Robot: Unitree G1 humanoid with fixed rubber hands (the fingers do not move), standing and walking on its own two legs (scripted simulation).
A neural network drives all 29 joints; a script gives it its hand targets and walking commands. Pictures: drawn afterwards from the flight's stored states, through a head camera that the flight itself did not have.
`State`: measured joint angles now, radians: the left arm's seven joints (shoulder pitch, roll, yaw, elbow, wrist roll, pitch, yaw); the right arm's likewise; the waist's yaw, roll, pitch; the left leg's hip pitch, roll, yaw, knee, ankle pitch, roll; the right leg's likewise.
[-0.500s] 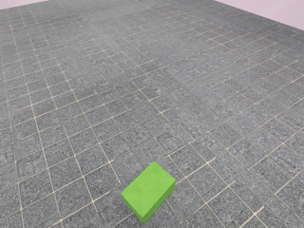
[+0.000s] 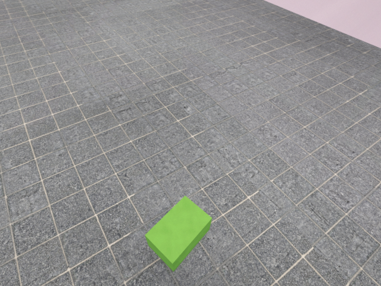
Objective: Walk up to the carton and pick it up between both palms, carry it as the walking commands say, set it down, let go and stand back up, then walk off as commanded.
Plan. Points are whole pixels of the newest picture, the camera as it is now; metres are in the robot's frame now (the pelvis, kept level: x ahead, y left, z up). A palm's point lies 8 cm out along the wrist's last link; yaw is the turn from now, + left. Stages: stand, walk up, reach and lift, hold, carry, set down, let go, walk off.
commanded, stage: walk up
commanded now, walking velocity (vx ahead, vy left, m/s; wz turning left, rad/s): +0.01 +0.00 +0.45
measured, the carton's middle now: (179, 232) +0.50 +0.03 -0.69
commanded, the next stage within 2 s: none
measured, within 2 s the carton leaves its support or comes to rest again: neither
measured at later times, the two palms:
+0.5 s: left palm out of the picture +0.02 +0.19 -0.13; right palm out of the picture +0.00 -0.27 -0.14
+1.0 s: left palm out of the picture -0.07 +0.16 -0.13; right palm out of the picture +0.00 -0.28 -0.15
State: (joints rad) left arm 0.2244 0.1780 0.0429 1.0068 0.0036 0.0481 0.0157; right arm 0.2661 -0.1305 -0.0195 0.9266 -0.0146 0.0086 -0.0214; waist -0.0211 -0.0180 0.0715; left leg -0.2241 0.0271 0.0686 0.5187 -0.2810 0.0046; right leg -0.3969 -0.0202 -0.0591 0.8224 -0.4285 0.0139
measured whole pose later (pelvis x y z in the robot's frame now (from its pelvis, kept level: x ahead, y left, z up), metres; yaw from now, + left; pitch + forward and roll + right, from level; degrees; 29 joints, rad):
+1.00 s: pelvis -0.05 -0.06 +0.00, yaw +8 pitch -2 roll +2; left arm 0.28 0.12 0.02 1.00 0.03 0.01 0.04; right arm 0.26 -0.17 -0.05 1.01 -0.01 0.04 -0.01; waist 0.02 0.03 0.07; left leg -0.36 0.02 0.07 0.96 -0.48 -0.05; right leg -0.23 -0.08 -0.17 0.54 -0.27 -0.03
